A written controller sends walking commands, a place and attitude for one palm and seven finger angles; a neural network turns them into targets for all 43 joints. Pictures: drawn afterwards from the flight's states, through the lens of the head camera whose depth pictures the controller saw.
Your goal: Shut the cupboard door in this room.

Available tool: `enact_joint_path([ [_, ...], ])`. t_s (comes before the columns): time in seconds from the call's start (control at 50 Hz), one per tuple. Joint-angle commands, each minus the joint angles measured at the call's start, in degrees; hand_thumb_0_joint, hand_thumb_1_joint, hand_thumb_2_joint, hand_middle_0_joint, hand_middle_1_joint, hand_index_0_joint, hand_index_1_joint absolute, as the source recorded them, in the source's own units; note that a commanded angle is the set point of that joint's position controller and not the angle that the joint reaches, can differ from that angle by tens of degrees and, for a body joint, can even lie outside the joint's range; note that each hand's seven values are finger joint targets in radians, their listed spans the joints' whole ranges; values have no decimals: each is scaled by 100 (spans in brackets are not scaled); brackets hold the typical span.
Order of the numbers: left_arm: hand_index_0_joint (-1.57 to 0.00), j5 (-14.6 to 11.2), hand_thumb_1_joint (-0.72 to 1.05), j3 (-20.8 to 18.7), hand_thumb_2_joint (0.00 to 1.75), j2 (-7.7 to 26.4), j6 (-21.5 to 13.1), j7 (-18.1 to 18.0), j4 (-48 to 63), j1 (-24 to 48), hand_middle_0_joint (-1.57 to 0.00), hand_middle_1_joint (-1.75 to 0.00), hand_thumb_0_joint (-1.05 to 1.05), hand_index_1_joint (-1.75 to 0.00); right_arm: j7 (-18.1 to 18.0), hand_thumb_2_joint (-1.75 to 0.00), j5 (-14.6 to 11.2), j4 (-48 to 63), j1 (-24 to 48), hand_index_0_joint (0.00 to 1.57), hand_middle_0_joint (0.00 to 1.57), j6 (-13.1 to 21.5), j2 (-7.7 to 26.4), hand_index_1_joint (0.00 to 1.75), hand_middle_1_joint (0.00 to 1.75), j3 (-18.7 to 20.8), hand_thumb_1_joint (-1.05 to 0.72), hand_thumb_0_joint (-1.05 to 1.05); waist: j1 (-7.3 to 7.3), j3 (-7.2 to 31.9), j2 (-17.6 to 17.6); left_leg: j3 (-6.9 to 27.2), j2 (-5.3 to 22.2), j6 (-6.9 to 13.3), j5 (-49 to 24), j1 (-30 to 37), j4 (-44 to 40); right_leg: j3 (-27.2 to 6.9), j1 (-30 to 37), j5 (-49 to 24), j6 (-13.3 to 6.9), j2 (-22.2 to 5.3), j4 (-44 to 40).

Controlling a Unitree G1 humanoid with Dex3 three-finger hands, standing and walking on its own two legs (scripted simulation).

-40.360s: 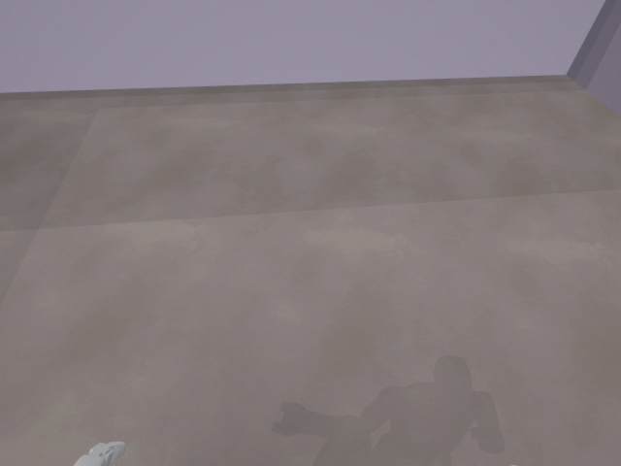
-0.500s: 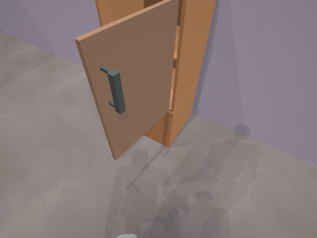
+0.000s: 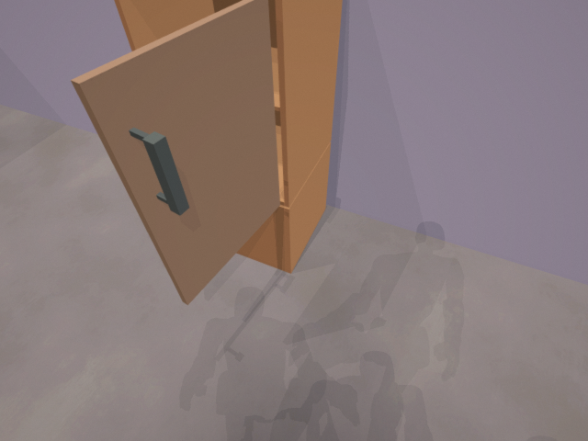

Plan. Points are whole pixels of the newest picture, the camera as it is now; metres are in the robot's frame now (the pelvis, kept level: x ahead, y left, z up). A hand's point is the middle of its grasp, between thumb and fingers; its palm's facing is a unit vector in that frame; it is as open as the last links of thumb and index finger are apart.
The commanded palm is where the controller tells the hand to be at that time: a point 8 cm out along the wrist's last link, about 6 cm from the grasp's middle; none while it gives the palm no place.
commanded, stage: come to a stop and stand still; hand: left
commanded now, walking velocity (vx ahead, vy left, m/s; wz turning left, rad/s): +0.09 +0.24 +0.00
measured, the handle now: (159, 172) +0.50 +0.25 +0.08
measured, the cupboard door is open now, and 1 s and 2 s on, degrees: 81 81 81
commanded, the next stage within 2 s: look again from close up in 1.06 s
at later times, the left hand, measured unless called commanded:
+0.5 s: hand out of the picture -0.01 +0.22 -0.18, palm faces +0.07 -0.97 -0.23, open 7.3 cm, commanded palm none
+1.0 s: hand out of the picture +0.05 +0.28 -0.17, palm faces -0.01 -0.98 -0.22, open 7.3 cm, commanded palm none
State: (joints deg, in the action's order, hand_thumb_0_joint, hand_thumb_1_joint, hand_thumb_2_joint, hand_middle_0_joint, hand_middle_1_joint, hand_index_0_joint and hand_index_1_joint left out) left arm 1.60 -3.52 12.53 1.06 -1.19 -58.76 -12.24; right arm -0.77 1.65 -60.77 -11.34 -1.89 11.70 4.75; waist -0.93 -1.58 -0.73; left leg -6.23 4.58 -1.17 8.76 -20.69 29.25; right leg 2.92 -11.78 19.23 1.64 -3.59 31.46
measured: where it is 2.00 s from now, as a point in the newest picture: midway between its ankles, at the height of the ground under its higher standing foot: outside the picture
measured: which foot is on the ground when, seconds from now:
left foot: down 0.00-0.00, up 0.02-0.44, down 0.46-1.00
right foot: down 0.00-1.00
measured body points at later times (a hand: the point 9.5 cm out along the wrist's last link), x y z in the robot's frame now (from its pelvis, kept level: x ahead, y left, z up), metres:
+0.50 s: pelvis +0.02 +0.04 +0.00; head +0.05 +0.04 +0.45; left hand -0.01 +0.27 -0.16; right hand +0.08 -0.21 -0.15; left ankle -0.02 +0.14 -0.73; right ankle -0.02 -0.13 -0.73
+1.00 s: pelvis +0.01 +0.10 +0.00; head +0.02 +0.10 +0.45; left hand +0.05 +0.33 -0.15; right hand +0.02 -0.15 -0.15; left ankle -0.02 +0.14 -0.73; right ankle +0.00 -0.07 -0.73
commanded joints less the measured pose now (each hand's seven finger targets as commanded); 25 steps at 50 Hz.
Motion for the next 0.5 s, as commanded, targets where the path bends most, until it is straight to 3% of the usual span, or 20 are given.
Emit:
enact_joint_path([
  [0.0,-20,9,90,16,90,1009,-78,-47,266,-213,-20,-30,0,-30,105,-90,-50,538,246,20,20,-16,271,30,30,-36,-90,0,215,-721,1163,537,-166,-49,1773,-304,1055,-2158,-1254,2458,-822,-1877,-2915],
  [0.02,-20,-5,90,-41,90,960,-130,-81,300,-81,-20,-30,0,-30,111,-90,-28,484,167,20,20,-67,255,30,30,-24,-90,0,190,-872,1491,628,-140,-44,1561,-466,1329,-2204,-1324,2234,-727,-1751,-2896],
  [0.06,-20,-42,90,3,90,750,-147,-88,272,32,-20,-30,0,-30,116,-90,-2,223,-238,20,20,-68,323,30,30,-17,-90,0,63,-1022,1120,674,-188,-43,990,-525,1872,-1570,-1046,1042,-650,-1436,-2566],
  [0.1,-20,-56,90,-10,90,654,-198,-71,249,-177,-20,-30,0,-30,131,-90,-19,138,-532,20,20,-11,329,30,30,-21,-90,0,92,-743,970,567,-244,-106,817,-706,2081,-1091,-334,-220,-615,-1281,-2132],
  [0.14,-20,-61,90,-48,90,645,-220,-91,193,-481,-20,-30,0,-30,116,-90,-29,176,-556,20,20,-3,372,30,30,-19,-90,0,211,-470,1032,577,-274,-184,819,-889,2272,-1003,257,-1182,-657,-1332,-1856],
  [0.18,-20,-55,90,-84,90,659,-227,-115,101,-778,-20,-30,0,-30,83,-90,-37,261,-421,20,20,3,399,30,30,-32,-90,0,350,-225,1009,613,-251,-236,1042,-1044,2350,-1084,762,-2118,-828,-1513,-1566],
  [0.24,-20,-22,90,-119,90,647,-228,-146,16,-1019,-20,-30,0,-30,51,-90,-66,389,-185,20,20,28,336,30,30,-75,-90,0,478,104,1102,570,-248,-266,1439,-1029,1952,-1108,1335,-3427,-992,-1596,-1184],
  [0.3,-20,8,90,-126,90,699,-196,-153,-33,-1000,-20,-30,0,-30,34,-90,-117,424,-100,20,20,67,221,30,30,-131,-90,0,489,218,1339,415,-338,-211,1586,-474,1174,-1033,1181,-3885,-1030,-1514,-992],
  [0.34,-20,9,90,-122,90,685,-182,-149,-43,-787,-20,-30,0,-30,22,-90,-129,321,-307,20,20,109,141,30,30,-143,-90,0,330,292,1436,269,-437,-174,1158,167,364,-858,873,-3677,-871,-1320,-821],
  [0.36,-20,18,90,-3,90,761,-335,-375,-19,-1129,-20,-30,0,-30,44,-90,-106,812,-115,20,20,253,286,30,30,-214,-90,0,231,528,1535,187,-607,-122,1336,167,701,-1273,1134,-6438,-647,-1114,-246],
  [0.38,-20,-1,90,-25,90,906,-376,-336,276,-900,-20,-30,0,-30,61,-90,-120,858,-483,20,20,246,252,30,30,-219,-90,0,63,944,1331,263,-532,159,1072,236,498,-747,1288,-5823,-567,-1064,40],
  [0.4,-20,-52,90,-16,90,746,-356,-302,256,-778,-20,-30,0,-30,53,-90,-131,787,-535,20,20,213,270,30,30,-249,-90,0,17,979,1011,171,-485,187,671,621,125,-628,969,-4797,-519,-973,79],
  [0.42,-20,-62,90,-32,90,702,-339,-298,315,-663,-20,-30,0,-30,60,-90,-102,778,-776,20,20,259,367,30,30,-255,-90,0,-106,1200,-54,283,-305,186,-30,1014,-374,-439,876,-3966,-457,-753,431],
  [0.44,-20,-107,90,34,90,560,-320,-274,331,-759,-20,-30,0,-30,35,-90,-74,737,-777,20,20,296,620,30,30,-214,-90,0,-48,1157,-678,756,213,360,-1960,1457,-211,-144,336,-2971,-321,-444,660],
  [0.46,-20,-101,90,102,90,327,-275,-270,285,-924,-20,-30,0,-30,-9,-90,-69,761,-757,20,20,291,789,30,30,-209,-90,0,45,1155,-1082,1096,673,610,-3704,1771,27,5,-72,-1086,-250,-185,581],
  [0.48,-20,-84,90,132,90,196,-238,-280,284,-1016,-20,-30,0,-30,-40,-90,-47,826,-681,20,20,261,821,30,30,-212,-90,0,116,877,-827,1007,815,734,-4399,1829,143,8,-342,51,-241,-41,408],
])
